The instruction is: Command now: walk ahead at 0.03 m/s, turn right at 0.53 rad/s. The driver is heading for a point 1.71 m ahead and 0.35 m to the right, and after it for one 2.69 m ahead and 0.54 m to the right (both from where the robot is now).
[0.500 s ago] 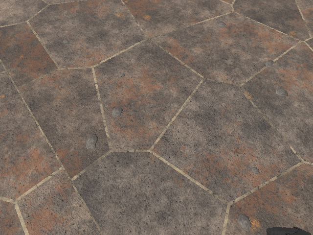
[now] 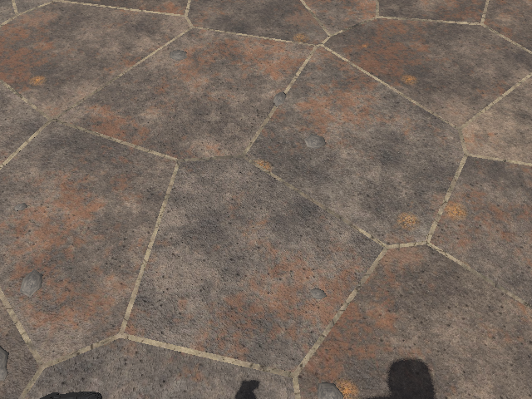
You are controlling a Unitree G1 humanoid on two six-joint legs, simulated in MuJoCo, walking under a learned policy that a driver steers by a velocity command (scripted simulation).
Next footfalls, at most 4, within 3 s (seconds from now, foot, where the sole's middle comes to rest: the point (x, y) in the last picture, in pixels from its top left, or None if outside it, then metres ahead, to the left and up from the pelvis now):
0.02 right None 0.10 -0.12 -0.84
0.48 left None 0.22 0.09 -0.84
0.82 right None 0.10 -0.12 -0.84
1.20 left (257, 397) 0.48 0.00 -0.84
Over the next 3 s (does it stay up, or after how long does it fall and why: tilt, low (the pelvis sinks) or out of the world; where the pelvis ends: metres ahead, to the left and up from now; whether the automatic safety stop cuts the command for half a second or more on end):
stays up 0.94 -0.32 -0.05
